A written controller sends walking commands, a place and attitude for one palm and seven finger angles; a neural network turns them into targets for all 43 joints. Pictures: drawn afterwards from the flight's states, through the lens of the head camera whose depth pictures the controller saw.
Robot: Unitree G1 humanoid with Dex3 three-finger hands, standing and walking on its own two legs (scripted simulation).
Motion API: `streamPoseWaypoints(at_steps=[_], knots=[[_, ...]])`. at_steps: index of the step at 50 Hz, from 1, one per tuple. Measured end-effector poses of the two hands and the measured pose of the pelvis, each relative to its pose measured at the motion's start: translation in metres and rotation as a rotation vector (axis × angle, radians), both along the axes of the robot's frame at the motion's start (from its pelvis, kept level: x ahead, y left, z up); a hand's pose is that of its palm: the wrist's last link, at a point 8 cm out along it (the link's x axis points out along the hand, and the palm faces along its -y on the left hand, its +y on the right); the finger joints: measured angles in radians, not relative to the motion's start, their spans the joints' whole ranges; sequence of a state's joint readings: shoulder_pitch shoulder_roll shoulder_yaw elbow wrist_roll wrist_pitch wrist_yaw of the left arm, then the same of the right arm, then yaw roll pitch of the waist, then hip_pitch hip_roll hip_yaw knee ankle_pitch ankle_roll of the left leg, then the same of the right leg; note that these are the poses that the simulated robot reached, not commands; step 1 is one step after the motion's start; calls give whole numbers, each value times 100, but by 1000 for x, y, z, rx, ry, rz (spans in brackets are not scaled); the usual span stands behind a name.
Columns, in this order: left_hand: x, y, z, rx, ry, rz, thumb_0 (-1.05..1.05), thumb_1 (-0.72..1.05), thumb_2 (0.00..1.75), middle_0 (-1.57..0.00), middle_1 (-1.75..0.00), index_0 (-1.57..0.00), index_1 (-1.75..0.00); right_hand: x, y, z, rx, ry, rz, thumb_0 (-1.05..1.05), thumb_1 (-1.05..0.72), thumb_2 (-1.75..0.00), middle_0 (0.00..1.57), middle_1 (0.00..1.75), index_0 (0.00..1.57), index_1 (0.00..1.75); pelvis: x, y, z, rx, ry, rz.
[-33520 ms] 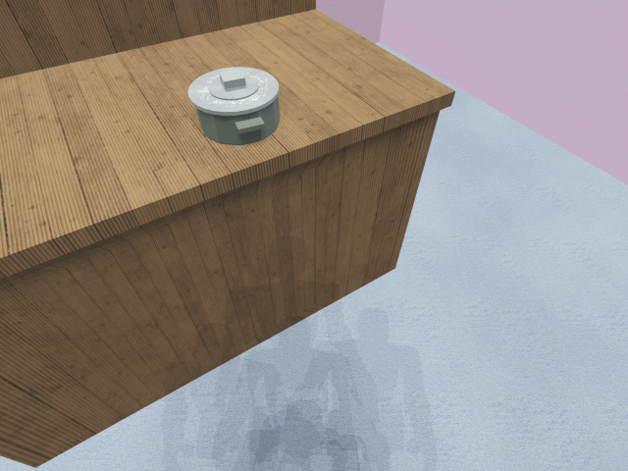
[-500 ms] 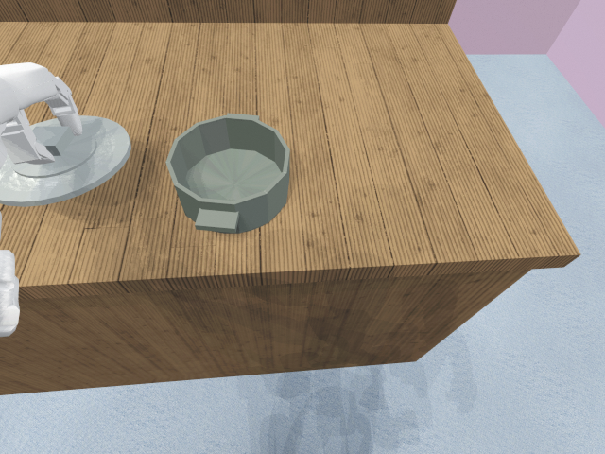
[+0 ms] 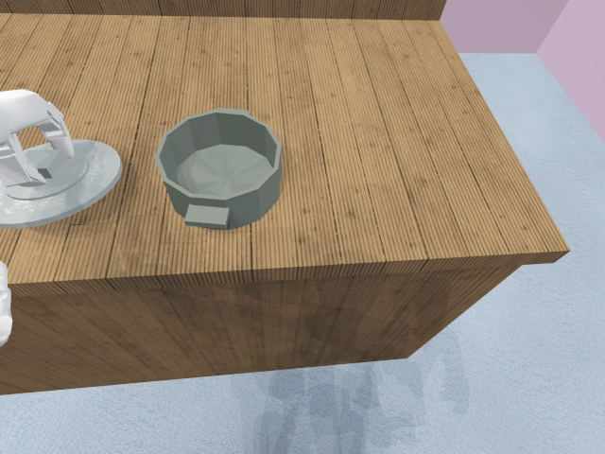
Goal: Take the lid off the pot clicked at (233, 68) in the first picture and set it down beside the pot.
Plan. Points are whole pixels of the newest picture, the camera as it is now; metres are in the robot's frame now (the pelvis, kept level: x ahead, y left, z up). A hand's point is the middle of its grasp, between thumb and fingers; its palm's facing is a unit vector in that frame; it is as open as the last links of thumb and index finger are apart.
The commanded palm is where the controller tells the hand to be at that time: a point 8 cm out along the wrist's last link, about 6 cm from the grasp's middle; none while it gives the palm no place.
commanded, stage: lower the lid onto the table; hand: left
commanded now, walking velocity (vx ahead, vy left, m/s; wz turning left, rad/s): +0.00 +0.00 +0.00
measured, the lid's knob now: (40, 164) +0.48 +0.32 +0.09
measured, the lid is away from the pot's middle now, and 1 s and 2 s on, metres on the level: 0.23 0.25 0.25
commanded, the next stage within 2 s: open the fingers wide in 0.48 s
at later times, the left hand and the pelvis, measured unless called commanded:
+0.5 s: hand (24, 174) +0.46 +0.33 +0.09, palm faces -0.49 -0.15 -0.86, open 8.0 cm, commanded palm +0.50 +0.33 +0.15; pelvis +0.00 +0.01 -0.01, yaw -1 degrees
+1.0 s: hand (14, 188) +0.43 +0.34 +0.09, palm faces -0.42 -0.11 -0.90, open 7.8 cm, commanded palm +0.47 +0.34 +0.15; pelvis -0.02 +0.01 -0.01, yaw +0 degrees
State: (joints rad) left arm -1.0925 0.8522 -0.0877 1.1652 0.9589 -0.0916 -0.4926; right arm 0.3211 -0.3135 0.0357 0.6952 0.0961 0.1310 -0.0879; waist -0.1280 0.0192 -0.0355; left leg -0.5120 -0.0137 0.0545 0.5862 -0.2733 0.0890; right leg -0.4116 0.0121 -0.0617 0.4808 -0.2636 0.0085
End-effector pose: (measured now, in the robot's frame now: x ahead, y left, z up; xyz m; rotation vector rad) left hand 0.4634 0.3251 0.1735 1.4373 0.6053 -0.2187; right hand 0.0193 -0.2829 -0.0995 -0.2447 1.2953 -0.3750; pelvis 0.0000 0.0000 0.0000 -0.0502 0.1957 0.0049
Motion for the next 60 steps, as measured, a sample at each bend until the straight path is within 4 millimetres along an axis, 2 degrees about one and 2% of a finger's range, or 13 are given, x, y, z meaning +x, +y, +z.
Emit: streamPoseWaypoints(at_steps=[15, 19, 30, 36, 47, 53, 60], knots=[[8, 9, -15, -18, -6, 17, 1, 23, 84, -77, -103, -59, -91, -20, 11, -3, 8, 49, -42, 1, -90, -90, 20, 30, 20, 30, 2, 7, -4, -6, 29, -14], [6, 14, -23, -3, 18, 24, 1, 23, 83, -77, -103, -59, -91, -24, 14, -5, 11, 60, -49, 1, -90, -90, 20, 30, 20, 30, 0, 9, -5, -9, 36, -16], [0, 12, -28, -13, 0, 2, 2, 23, 83, -79, -105, -59, -92, -29, 18, -9, 7, 64, -45, 0, -90, -90, 20, 30, 20, 30, -7, 12, -10, -15, 44, -10], [-12, 9, -35, 19, -62, -73, 2, 24, 82, -79, -106, -57, -92, -28, 19, -11, 6, 59, -48, 1, -90, -90, 20, 30, 20, 30, -11, 12, -11, -13, 41, -19], [-26, 16, -29, 34, -76, -27, 3, 29, 80, -73, -105, -55, -93, -12, 16, -10, 6, 17, -4, 1, -90, -90, 20, 30, 20, 30, -18, 9, -10, -12, 26, -2], [-23, 14, -19, 25, -86, -15, 2, 30, 80, -67, -102, -56, -94, -10, 10, -9, -8, 5, -4, 0, -90, -90, 20, 30, 20, 30, -17, 6, -10, -10, 24, -2], [-15, 12, -20, 36, -72, -6, 0, 24, 79, -59, -97, -54, -93, -15, 5, -10, -12, 29, -23, 0, -90, -90, 20, 30, 20, 30, -15, 3, -12, -8, 33, -9]])
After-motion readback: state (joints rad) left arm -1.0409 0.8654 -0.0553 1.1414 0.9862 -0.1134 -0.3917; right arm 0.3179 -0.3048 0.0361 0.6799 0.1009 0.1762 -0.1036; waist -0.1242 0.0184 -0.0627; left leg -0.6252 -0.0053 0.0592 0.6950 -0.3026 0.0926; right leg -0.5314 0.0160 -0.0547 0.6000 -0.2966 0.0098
